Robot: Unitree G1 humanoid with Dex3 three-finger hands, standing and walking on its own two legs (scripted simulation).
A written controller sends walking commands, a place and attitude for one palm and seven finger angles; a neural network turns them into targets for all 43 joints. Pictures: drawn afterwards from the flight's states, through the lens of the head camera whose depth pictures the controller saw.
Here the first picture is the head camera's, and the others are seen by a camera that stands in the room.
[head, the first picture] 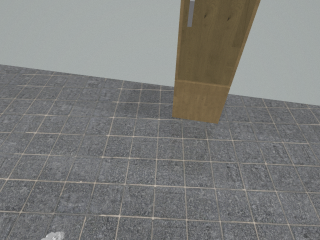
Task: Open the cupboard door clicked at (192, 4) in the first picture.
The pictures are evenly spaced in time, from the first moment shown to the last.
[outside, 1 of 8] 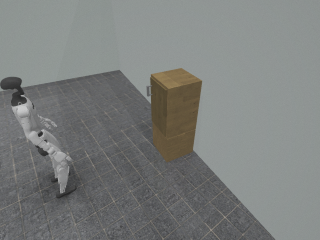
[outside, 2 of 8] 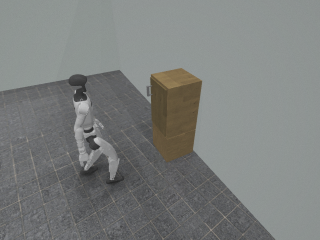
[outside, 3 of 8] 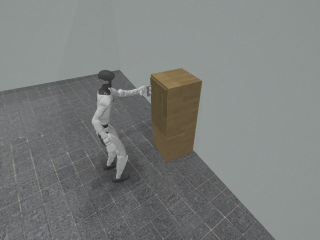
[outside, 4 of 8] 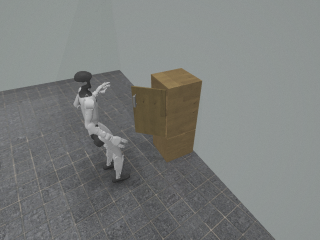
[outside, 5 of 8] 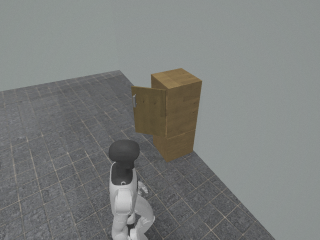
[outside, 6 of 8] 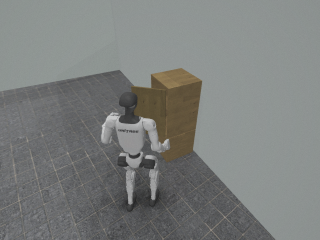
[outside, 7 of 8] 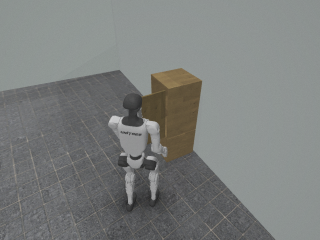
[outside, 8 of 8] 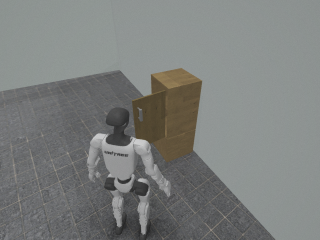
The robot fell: no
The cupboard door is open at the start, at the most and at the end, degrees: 0 97 97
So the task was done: yes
